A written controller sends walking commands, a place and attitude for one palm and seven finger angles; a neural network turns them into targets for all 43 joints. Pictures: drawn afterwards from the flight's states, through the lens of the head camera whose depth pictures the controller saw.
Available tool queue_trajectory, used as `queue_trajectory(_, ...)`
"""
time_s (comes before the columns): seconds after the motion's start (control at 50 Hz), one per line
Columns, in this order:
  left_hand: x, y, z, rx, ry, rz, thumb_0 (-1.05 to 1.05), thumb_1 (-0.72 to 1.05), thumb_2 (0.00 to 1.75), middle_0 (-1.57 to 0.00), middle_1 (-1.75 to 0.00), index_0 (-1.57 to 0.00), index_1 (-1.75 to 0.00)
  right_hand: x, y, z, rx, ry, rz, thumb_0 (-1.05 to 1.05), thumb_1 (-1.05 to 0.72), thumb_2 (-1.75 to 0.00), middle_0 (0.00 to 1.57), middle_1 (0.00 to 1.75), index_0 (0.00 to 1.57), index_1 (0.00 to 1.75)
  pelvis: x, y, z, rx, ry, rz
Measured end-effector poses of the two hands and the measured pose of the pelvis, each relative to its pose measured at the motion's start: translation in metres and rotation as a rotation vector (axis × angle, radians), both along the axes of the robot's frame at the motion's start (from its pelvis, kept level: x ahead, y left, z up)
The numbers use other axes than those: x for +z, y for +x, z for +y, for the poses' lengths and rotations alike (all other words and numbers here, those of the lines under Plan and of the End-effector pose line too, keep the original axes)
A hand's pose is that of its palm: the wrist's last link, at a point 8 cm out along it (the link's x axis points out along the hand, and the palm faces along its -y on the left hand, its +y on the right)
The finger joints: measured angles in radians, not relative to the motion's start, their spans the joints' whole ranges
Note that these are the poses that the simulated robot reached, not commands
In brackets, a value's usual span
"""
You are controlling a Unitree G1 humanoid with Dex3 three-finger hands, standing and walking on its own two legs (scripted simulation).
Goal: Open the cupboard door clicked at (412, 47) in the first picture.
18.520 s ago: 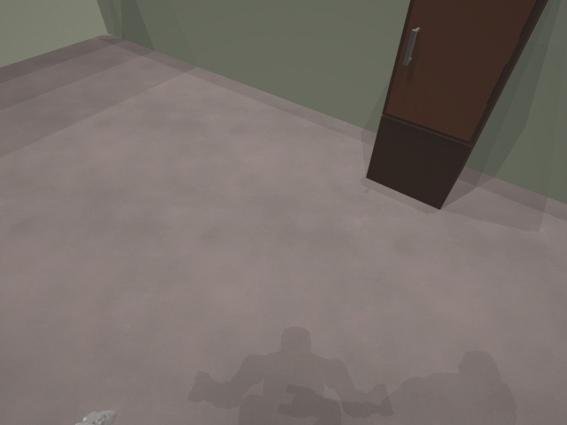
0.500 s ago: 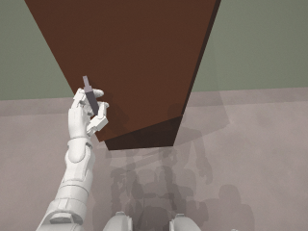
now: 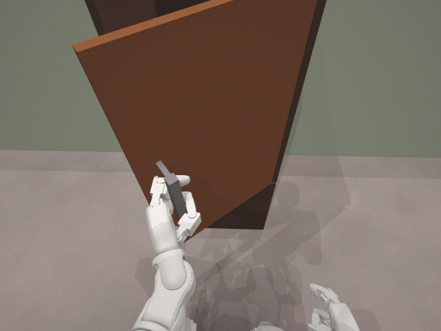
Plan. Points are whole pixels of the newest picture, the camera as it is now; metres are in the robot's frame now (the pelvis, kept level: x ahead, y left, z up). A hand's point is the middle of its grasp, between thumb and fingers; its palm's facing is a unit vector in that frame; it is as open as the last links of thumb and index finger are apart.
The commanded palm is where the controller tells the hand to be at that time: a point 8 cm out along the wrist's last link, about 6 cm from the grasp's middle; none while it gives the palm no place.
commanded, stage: pull the door open along its arc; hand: left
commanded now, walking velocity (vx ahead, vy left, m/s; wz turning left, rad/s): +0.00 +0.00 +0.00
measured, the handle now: (171, 191) +0.36 +0.11 +0.04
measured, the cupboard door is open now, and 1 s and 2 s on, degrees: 38 42 46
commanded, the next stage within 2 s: open thumb and fingers to let go in 0.10 s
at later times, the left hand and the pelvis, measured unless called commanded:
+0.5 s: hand (201, 225) +0.30 +0.05 +0.03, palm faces +0.37 -0.93 -0.04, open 7.9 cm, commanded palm +0.25 +0.08 +0.03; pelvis -0.01 -0.03 -0.01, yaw +2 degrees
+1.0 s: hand (204, 228) +0.29 +0.04 +0.03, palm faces +0.29 -0.96 -0.03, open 15.1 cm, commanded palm +0.25 +0.08 +0.03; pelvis -0.02 +0.00 -0.01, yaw +1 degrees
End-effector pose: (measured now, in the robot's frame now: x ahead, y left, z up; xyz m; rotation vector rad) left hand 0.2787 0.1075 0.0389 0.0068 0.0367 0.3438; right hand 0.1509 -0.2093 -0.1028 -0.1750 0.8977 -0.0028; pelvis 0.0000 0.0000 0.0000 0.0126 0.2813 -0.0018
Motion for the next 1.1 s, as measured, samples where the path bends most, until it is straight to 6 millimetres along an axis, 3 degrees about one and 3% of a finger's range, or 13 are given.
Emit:
queue_trajectory(0.18, 0.002, -0.022, -0.023, -0.058, 0.019, 0.027, 0.02, 0.73, 0.76, -0.31, -1.32, -0.38, -1.35, 0.004, 0.006, -0.02, 0.001, 0.001, -0.057, 0.02, -0.91, -0.89, 0.2, 0.3, 0.2, 0.3, 0.002, 0.002, -0.015, 0.013, 0.014, -0.013)
queue_trajectory(0.38, -0.002, -0.015, -0.02, 0.019, 0.031, 0.005, 0.0, 0.63, 0.77, -0.38, -1.32, -0.39, -1.33, -0.009, 0.014, -0.029, 0.025, -0.009, -0.065, 0.02, -0.91, -0.89, 0.2, 0.3, 0.2, 0.3, -0.007, -0.005, -0.025, 0.027, 0.026, 0.006)
queue_trajectory(0.48, -0.001, -0.02, -0.016, 0.038, 0.024, 0.014, 0.01, 0.42, 0.69, -0.37, -1.3, -0.38, -1.31, -0.01, 0.009, -0.028, 0.023, 0.004, -0.056, 0.02, -0.91, -0.89, 0.2, 0.3, 0.2, 0.3, -0.005, -0.006, -0.026, 0.029, 0.03, 0.002)
queue_trajectory(0.72, -0.004, -0.021, -0.015, 0.016, 0.02, -0.019, 0.0, -0.27, 0.4, -0.32, -1.22, -0.31, -1.21, -0.015, -0.006, -0.028, 0.006, -0.023, -0.031, 0.02, -0.91, -0.89, 0.2, 0.3, 0.2, 0.3, -0.009, -0.012, -0.018, 0.025, 0.019, 0.007)
queue_trajectory(0.86, -0.003, -0.021, -0.015, -0.012, 0.024, -0.009, -0.01, -0.44, 0.32, -0.28, -1.03, -0.27, -1.02, -0.012, -0.011, -0.019, -0.007, -0.02, -0.042, 0.02, -0.91, -0.89, 0.2, 0.3, 0.2, 0.3, -0.009, -0.015, -0.01, 0.018, 0.012, 0.0)
queue_trajectory(1.02, -0.003, -0.022, -0.018, -0.058, 0.025, -0.004, -0.01, -0.49, 0.3, -0.24, -0.69, -0.25, -0.69, -0.005, -0.01, -0.006, 0.0, -0.011, -0.069, 0.02, -0.91, -0.89, 0.2, 0.3, 0.2, 0.3, -0.008, -0.017, -0.002, 0.012, 0.001, -0.011)
queue_trajectory(1.1, -0.003, -0.022, -0.016, -0.067, 0.024, -0.003, -0.01, -0.5, 0.3, -0.3, -0.59, -0.29, -0.62, -0.004, -0.007, 0.0, 0.01, -0.008, -0.082, 0.02, -0.91, -0.89, 0.2, 0.3, 0.2, 0.3, -0.008, -0.02, 0.002, 0.011, -0.004, -0.015)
